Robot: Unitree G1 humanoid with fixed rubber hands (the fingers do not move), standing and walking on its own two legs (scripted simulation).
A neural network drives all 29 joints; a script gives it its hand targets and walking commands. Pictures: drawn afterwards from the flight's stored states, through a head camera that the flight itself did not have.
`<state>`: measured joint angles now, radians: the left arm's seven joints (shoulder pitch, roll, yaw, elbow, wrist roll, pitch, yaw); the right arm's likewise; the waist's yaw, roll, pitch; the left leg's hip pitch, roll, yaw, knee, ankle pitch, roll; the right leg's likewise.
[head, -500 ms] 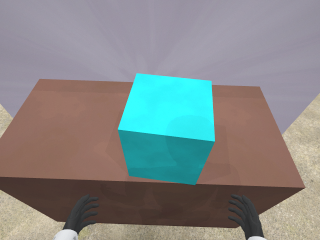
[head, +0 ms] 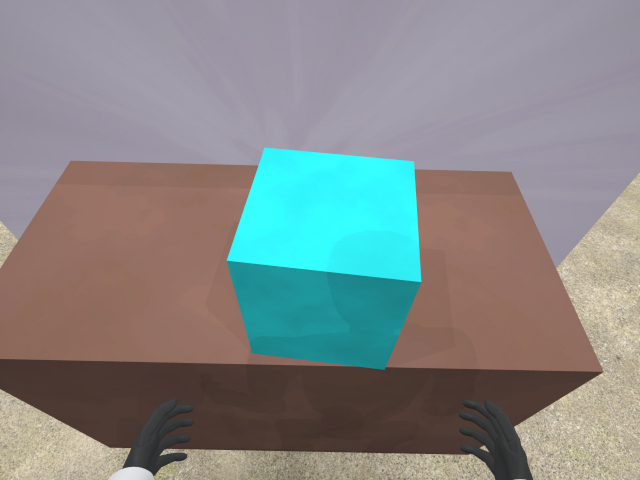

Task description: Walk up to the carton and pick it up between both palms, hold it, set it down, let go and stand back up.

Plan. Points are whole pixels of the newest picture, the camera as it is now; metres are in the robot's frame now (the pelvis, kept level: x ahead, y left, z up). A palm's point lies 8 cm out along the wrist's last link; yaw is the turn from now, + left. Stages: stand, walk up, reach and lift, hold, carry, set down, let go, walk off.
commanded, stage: let go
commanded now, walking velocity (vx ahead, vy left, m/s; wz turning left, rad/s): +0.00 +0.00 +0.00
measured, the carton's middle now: (327, 264) +0.42 +0.02 +0.00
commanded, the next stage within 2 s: stand in 0.12 s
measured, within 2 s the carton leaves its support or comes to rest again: neither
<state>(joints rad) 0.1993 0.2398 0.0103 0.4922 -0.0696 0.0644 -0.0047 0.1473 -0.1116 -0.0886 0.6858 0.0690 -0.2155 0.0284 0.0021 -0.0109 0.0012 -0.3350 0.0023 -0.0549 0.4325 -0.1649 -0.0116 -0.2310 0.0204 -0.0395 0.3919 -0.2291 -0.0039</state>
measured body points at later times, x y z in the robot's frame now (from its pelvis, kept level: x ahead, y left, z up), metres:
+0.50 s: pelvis +0.00 +0.00 -0.01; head +0.01 +0.01 +0.44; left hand +0.16 +0.27 -0.10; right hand +0.16 -0.27 -0.09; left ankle +0.03 +0.12 -0.74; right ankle -0.02 -0.11 -0.74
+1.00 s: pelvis +0.00 +0.00 -0.01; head +0.00 +0.00 +0.44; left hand +0.15 +0.28 -0.10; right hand +0.15 -0.27 -0.10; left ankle +0.03 +0.12 -0.74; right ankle -0.02 -0.11 -0.74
